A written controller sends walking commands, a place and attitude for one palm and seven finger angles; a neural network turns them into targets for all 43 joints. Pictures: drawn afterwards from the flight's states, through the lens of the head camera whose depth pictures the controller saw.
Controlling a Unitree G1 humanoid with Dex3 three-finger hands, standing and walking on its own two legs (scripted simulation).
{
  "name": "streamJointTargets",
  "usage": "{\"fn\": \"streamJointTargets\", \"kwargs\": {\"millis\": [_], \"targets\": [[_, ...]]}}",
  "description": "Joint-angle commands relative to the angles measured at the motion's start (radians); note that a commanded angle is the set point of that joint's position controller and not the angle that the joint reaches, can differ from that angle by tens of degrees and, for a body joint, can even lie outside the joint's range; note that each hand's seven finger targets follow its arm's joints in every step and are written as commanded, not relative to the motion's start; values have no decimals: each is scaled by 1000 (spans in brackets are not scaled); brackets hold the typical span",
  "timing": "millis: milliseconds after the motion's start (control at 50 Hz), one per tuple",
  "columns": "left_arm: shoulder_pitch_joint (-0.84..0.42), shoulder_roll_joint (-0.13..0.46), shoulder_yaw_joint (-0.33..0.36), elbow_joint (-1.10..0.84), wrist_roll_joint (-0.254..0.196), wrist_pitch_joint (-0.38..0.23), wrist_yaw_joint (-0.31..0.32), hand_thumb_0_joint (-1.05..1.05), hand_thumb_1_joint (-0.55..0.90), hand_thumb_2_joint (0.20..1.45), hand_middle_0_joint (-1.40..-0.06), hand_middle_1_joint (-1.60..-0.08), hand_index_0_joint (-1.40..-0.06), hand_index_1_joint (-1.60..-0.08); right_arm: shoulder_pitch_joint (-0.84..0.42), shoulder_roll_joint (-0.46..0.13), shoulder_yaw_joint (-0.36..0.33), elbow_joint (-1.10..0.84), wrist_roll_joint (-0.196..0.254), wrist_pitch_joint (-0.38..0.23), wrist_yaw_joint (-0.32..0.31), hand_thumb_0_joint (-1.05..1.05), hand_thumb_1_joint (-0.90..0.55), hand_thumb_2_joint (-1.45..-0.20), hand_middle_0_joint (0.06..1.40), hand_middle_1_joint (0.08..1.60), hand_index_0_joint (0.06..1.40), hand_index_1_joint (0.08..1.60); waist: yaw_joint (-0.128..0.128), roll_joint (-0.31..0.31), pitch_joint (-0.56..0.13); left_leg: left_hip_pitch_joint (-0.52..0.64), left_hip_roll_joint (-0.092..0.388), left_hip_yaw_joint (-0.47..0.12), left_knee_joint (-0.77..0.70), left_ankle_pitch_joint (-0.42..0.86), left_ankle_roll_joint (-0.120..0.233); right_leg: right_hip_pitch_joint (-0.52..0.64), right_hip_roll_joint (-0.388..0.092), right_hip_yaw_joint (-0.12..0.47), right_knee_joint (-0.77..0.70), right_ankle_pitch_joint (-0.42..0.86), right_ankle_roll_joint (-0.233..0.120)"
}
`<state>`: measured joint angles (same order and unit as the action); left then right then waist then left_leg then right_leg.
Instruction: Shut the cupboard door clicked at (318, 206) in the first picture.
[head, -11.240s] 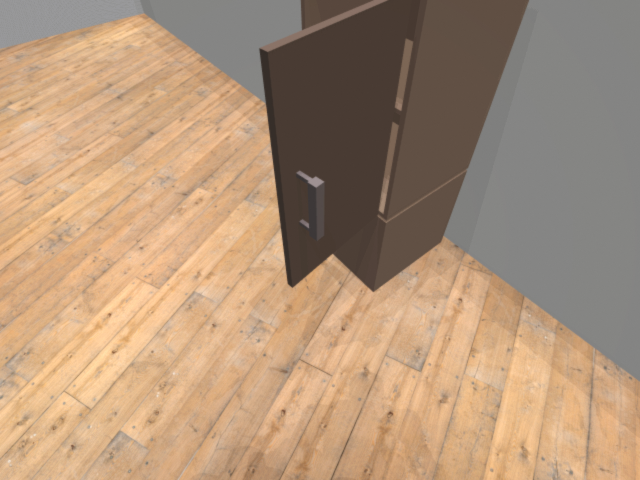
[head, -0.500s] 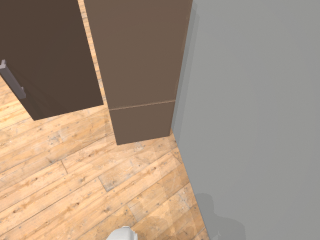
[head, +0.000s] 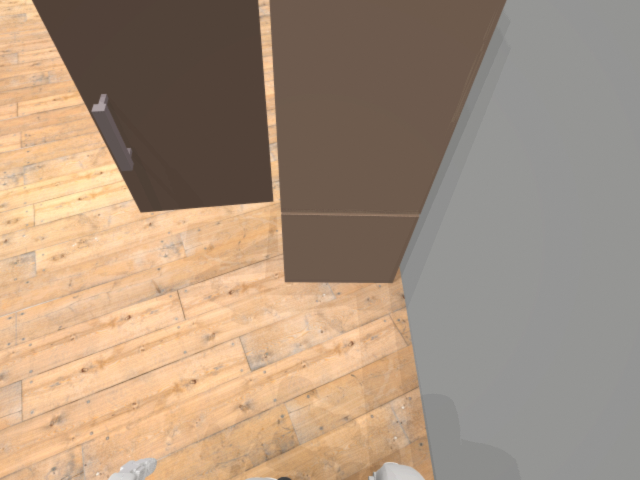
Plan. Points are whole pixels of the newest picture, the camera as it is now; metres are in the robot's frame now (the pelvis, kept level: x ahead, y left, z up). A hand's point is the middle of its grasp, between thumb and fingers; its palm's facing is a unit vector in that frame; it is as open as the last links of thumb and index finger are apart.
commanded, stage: turn to face it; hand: left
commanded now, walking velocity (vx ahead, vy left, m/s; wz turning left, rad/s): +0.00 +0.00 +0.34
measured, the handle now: (115, 133) +0.73 +0.46 -0.07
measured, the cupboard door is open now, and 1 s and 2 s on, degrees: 98 98 98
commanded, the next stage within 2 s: take the last steps up to it in 0.22 s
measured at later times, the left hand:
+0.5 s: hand out of the picture -0.02 +0.14 -0.16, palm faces +0.26 -0.93 -0.24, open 7.3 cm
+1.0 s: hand out of the picture +0.13 +0.24 -0.17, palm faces +0.26 -0.95 -0.18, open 7.4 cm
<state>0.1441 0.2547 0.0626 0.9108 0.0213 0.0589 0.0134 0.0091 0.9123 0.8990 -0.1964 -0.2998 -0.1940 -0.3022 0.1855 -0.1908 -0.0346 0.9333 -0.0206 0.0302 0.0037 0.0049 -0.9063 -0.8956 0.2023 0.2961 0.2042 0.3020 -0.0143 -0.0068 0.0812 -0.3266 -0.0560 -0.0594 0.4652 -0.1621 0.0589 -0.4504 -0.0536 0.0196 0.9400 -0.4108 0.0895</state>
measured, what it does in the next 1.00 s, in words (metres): walks ahead: right foot, then left foot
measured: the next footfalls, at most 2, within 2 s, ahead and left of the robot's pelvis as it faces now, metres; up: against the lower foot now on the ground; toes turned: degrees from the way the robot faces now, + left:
right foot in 0.14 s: +0.03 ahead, -0.15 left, +0.00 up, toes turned +4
left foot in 0.66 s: +0.04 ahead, +0.11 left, +0.00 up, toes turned +19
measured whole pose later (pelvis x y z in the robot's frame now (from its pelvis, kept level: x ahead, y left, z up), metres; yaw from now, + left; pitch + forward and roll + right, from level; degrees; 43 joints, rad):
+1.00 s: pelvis +0.10 +0.05 +0.00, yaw +14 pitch -1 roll +1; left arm 0.17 0.19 0.04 1.02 0.03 0.00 -0.02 0.01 0.91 0.90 -0.20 -0.30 -0.19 -0.30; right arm 0.38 -0.17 -0.02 1.09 -0.02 -0.06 -0.02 0.00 -0.94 -0.90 0.20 0.30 0.20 0.30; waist 0.00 -0.04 0.06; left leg 0.02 -0.07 0.09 0.28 -0.29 0.06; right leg -0.55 -0.09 -0.07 0.89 -0.24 0.00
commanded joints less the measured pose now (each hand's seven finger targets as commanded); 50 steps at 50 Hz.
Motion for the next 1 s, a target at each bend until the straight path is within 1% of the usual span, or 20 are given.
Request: {"fn": "streamJointTargets", "kwargs": {"millis": [0,60,80,100,120,140,200,260,320,440,480,540,600,620,640,660,720,780,840,980], "targets": [[15,55,7,-80,-10,-30,11,0,900,900,-200,-300,-200,-300,36,-221,-67,-49,-7,-6,-18,0,-900,-900,200,300,200,300,-11,161,-151,126,256,-319,-118,166,118,66,35,-14,-148,-31,-31],[102,60,11,-56,-15,-41,17,0,900,900,-200,-300,-200,-300,0,-202,-67,-53,1,-1,-16,0,-900,-900,200,300,200,300,33,140,-154,-4,210,-313,-65,118,81,290,54,-24,-402,106,-48],[147,84,18,-46,-12,-51,21,0,900,900,-200,-300,-200,-300,-9,-174,-65,-56,8,-2,-13,0,-900,-900,200,300,200,300,56,69,-167,-86,163,-275,2,48,37,417,10,19,-560,171,-62],[168,157,32,-44,2,-63,27,0,900,900,-200,-300,-200,-300,6,-118,-58,-68,19,-5,-6,0,-900,-900,200,300,200,300,58,-158,-176,-247,38,-121,178,-169,-42,524,-210,251,-671,159,-134],[130,201,34,-63,8,-63,25,0,900,900,-200,-300,-200,-300,-8,-117,-59,-84,13,-5,-1,0,-900,-900,200,300,200,300,55,-262,-123,-261,-33,8,407,-411,-85,388,-410,376,-701,260,-246],[103,162,31,-71,2,-66,31,0,900,900,-200,-300,-200,-300,-21,-143,-69,-77,3,9,-2,0,-900,-900,200,300,200,300,45,-199,-108,-233,11,-23,559,-407,-84,298,-398,331,-679,354,-274],[34,92,12,-67,-5,-76,24,0,900,900,-200,-300,-200,-300,9,-118,-64,-17,3,23,6,0,-900,-900,200,300,200,300,-4,-168,-46,-248,48,3,718,-262,-108,291,-242,123,-616,544,-238],[94,87,12,-42,-4,-83,24,0,900,900,-200,-300,-200,-300,-17,-100,-55,-6,6,21,7,0,-900,-900,200,300,200,300,18,-159,-73,-232,53,32,642,-244,-124,371,-223,62,-592,663,-221],[173,98,17,-3,1,-88,22,0,900,900,-200,-300,-200,-300,-59,-85,-46,-4,6,18,4,0,-900,-900,200,300,200,300,51,-155,-83,-207,52,58,516,-274,-127,433,-240,72,-588,688,-228],[293,119,28,80,8,-104,10,0,900,900,-200,-300,-200,-300,-167,-96,-33,-28,4,-7,18,0,-900,-900,200,300,200,300,109,-181,-56,-256,70,82,387,-302,-111,543,-314,148,-646,482,-257],[297,128,31,94,11,-107,6,0,900,900,-200,-300,-200,-300,-188,-96,-29,-38,5,-13,23,0,-900,-900,200,300,200,300,109,-177,-48,-244,76,83,345,-293,-100,528,-328,143,-662,397,-263],[270,134,33,109,15,-107,-2,0,900,900,-200,-300,-200,-300,-190,-84,-23,-45,7,-23,32,0,-900,-900,200,300,200,300,88,-177,-18,-116,68,115,213,-270,-84,404,-327,109,-670,272,-245],[184,134,31,105,5,-99,-11,0,900,900,-200,-300,-200,-300,-8,-108,-21,12,5,-42,21,0,-900,-900,200,300,200,300,-11,-121,-41,273,20,186,-39,-107,-65,152,-229,-40,-549,167,-163],[173,89,19,92,-1,-94,-16,0,900,900,-200,-300,-200,-300,102,-180,-38,42,0,-51,9,0,-900,-900,200,300,200,300,-62,47,-88,460,129,40,-88,-177,-19,5,-148,-110,-335,103,-124],[154,25,4,58,-5,-97,-24,0,900,900,-200,-300,-200,-300,219,-272,-64,60,-10,-53,1,0,-900,-900,200,300,200,300,-103,318,-129,539,382,-308,-184,-207,86,-186,-23,-190,-25,-163,-72],[83,27,-4,24,1,-97,-18,0,900,900,-200,-300,-200,-300,257,-294,-59,64,-7,-44,-12,0,-900,-900,200,300,200,300,-116,220,-97,445,454,-372,-242,-192,169,-247,-32,-93,136,-194,-93],[100,29,-4,71,7,-85,-25,0,900,900,-200,-300,-200,-300,112,-164,-19,25,-2,-64,-26,0,-900,-900,200,300,200,300,-20,124,24,255,348,-203,-280,-88,149,-226,-86,-26,230,8,-99],[152,12,-11,101,5,-80,-26,0,900,900,-200,-300,-200,-300,139,-128,-7,50,4,-92,-29,0,-900,-900,200,300,200,300,18,102,-20,292,293,-63,-257,243,131,-177,-70,-47,191,99,-86],[111,0,-11,86,4,-81,-24,0,900,900,-200,-300,-200,-300,192,-103,-12,82,4,-102,-30,0,-900,-900,200,300,200,300,20,59,-15,318,277,-30,-257,371,136,-185,-57,-66,113,141,-85],[-76,-26,-18,8,-1,-81,-33,0,900,900,-200,-300,-200,-300,285,-98,-4,157,-5,-103,-35,0,-900,-900,200,300,200,300,-8,87,52,313,293,3,-254,377,130,-123,-38,-94,-154,191,-113]]}}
